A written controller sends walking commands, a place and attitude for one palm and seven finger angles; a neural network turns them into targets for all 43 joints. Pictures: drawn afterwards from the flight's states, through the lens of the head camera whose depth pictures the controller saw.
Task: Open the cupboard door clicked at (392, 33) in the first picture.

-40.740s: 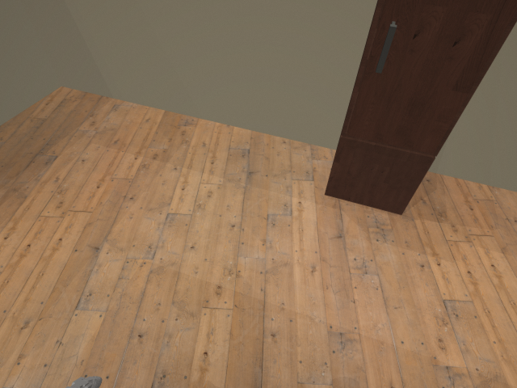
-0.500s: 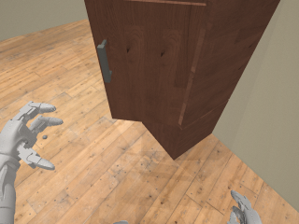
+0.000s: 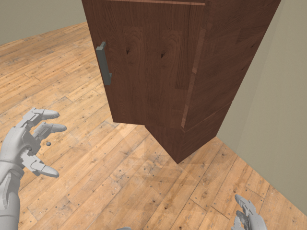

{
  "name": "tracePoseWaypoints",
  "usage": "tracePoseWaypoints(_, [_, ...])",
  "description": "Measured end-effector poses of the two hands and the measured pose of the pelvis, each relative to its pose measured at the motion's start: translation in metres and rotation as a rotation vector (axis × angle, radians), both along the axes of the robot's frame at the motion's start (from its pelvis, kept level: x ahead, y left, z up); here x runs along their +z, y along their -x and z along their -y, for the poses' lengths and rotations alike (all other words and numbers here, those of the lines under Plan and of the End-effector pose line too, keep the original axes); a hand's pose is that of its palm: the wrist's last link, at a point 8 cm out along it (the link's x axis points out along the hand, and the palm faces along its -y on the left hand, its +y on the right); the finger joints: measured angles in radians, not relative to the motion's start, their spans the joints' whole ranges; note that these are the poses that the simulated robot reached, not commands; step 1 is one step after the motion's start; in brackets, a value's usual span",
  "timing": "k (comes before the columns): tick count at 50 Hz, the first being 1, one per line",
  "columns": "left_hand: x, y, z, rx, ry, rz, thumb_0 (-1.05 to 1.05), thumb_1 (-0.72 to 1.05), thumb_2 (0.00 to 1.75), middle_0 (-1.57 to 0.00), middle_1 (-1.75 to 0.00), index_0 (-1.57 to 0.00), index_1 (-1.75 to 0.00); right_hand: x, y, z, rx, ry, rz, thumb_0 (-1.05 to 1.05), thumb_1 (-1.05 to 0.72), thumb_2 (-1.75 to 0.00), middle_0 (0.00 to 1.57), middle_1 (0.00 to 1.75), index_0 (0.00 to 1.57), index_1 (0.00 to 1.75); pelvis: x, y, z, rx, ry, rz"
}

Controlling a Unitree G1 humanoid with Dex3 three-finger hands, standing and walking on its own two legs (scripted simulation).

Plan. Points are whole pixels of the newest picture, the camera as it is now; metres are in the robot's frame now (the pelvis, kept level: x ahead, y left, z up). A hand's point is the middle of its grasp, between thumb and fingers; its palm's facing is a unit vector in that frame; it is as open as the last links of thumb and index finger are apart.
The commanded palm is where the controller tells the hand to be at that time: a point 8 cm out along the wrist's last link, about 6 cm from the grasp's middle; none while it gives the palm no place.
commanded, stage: move the hooked fingers beside the handle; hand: left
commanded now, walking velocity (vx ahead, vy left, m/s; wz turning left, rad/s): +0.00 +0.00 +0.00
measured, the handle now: (105, 64) +0.64 +0.22 +0.07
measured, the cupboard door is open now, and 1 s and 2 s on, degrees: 47 47 47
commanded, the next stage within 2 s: none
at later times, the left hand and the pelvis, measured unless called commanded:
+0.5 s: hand (62, 114) +0.38 +0.28 +0.09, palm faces -0.05 -1.00 -0.01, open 14.0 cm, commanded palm +0.36 +0.33 +0.09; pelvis +0.00 +0.01 -0.01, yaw -1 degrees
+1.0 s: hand (73, 91) +0.47 +0.28 +0.09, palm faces -0.06 -1.00 +0.00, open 14.0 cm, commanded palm +0.47 +0.33 +0.08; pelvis +0.00 +0.01 -0.02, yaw -2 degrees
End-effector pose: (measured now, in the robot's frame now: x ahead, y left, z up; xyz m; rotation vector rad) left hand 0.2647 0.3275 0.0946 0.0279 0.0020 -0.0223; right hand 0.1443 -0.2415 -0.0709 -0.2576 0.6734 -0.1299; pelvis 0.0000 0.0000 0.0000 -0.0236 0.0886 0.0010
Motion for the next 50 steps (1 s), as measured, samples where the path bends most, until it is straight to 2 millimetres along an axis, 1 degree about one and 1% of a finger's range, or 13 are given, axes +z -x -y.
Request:
tracePoseWaypoints(3, [-0.001, 0.000, -0.001, 0.002, 0.004, -0.002, -0.01, -0.50, 0.30, -0.30, -1.20, -0.30, -1.20, 0.000, -0.002, -0.001, 0.005, 0.002, 0.005, 0.01, -0.90, -0.90, 0.20, 0.30, 0.21, 0.30, 0.000, 0.001, 0.000, 0.002, 0.001, -0.001])
tracePoseWaypoints(5, [-0.003, -0.004, -0.003, 0.008, 0.012, -0.003, -0.01, -0.50, 0.30, -0.30, -1.20, -0.30, -1.20, -0.001, -0.002, 0.000, 0.010, 0.011, -0.001, 0.01, -0.90, -0.90, 0.20, 0.30, 0.21, 0.30, -0.001, 0.002, 0.000, 0.006, 0.002, -0.002])
tracePoseWaypoints(8, [-0.004, -0.014, -0.006, 0.014, 0.013, -0.003, -0.01, -0.50, 0.30, -0.30, -1.20, -0.30, -1.20, -0.003, -0.001, 0.001, 0.012, 0.025, -0.017, 0.01, -0.90, -0.90, 0.20, 0.30, 0.21, 0.30, -0.003, 0.004, 0.000, 0.012, 0.005, -0.007])
tracePoseWaypoints(12, [-0.003, -0.035, -0.004, -0.006, 0.014, 0.001, -0.01, -0.50, 0.30, -0.30, -1.20, -0.30, -1.20, -0.007, 0.006, 0.004, 0.002, 0.039, -0.049, 0.01, -0.90, -0.90, 0.20, 0.30, 0.21, 0.30, -0.004, 0.006, -0.001, 0.013, 0.007, -0.020])
tracePoseWaypoints(16, [-0.001, -0.058, -0.001, -0.028, 0.017, -0.001, -0.01, -0.50, 0.30, -0.30, -1.20, -0.30, -1.20, -0.010, 0.018, 0.008, -0.022, 0.045, -0.087, 0.01, -0.90, -0.90, 0.20, 0.30, 0.21, 0.30, -0.005, 0.005, -0.002, 0.006, 0.006, -0.036])
tracePoseWaypoints(20, [-0.003, -0.077, -0.003, -0.027, 0.022, -0.013, -0.01, -0.50, 0.30, -0.30, -1.20, -0.30, -1.20, -0.014, 0.034, 0.012, -0.052, 0.050, -0.136, 0.01, -0.90, -0.90, 0.20, 0.30, 0.21, 0.30, -0.007, 0.004, -0.003, -0.004, 0.006, -0.054])
tracePoseWaypoints(27, [-0.005, -0.100, -0.007, -0.020, 0.020, -0.015, -0.01, -0.50, 0.30, -0.30, -1.20, -0.30, -1.20, -0.022, 0.066, 0.018, -0.101, 0.058, -0.250, 0.01, -0.90, -0.90, 0.20, 0.30, 0.21, 0.30, -0.010, 0.002, -0.006, -0.015, 0.007, -0.085])
tracePoseWaypoints(32, [-0.007, -0.118, -0.009, -0.026, 0.010, -0.021, -0.01, -0.50, 0.30, -0.30, -1.20, -0.30, -1.20, -0.028, 0.084, 0.020, -0.128, 0.068, -0.329, 0.01, -0.90, -0.90, 0.20, 0.30, 0.21, 0.30, -0.012, 0.001, -0.008, -0.014, 0.012, -0.108])
tracePoseWaypoints(38, [-0.005, -0.143, -0.004, -0.041, 0.021, -0.014, -0.01, -0.50, 0.30, -0.30, -1.20, -0.30, -1.20, -0.033, 0.098, 0.019, -0.152, 0.072, -0.396, 0.01, -0.90, -0.90, 0.20, 0.30, 0.21, 0.30, -0.015, 0.000, -0.010, -0.017, 0.015, -0.135])
tracePoseWaypoints(44, [-0.006, -0.168, -0.005, -0.035, 0.019, -0.031, -0.01, -0.50, 0.30, -0.30, -1.20, -0.30, -1.20, -0.035, 0.108, 0.019, -0.180, 0.074, -0.439, 0.00, -0.90, -0.90, 0.20, 0.30, 0.21, 0.30, -0.018, 0.000, -0.012, -0.026, 0.018, -0.166])
tracePoseWaypoints(50, [-0.004, -0.188, -0.007, -0.033, 0.023, -0.023, -0.01, -0.50, 0.30, -0.30, -1.20, -0.30, -1.20, -0.038, 0.122, 0.018, -0.208, 0.077, -0.501, 0.00, -0.90, -0.90, 0.20, 0.30, 0.21, 0.30, -0.022, -0.002, -0.013, -0.033, 0.023, -0.195])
